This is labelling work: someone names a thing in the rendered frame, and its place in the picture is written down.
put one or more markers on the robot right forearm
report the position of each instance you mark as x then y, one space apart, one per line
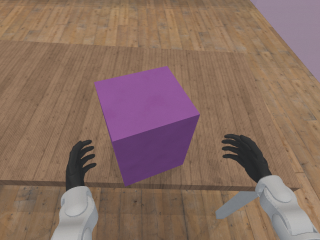
289 221

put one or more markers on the carton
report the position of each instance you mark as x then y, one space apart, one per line
150 121

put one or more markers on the robot right hand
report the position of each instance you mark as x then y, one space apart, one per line
248 156

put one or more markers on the robot left forearm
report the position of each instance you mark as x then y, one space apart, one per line
78 215

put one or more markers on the table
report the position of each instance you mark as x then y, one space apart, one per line
49 102

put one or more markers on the robot left hand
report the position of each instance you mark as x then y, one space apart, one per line
75 172

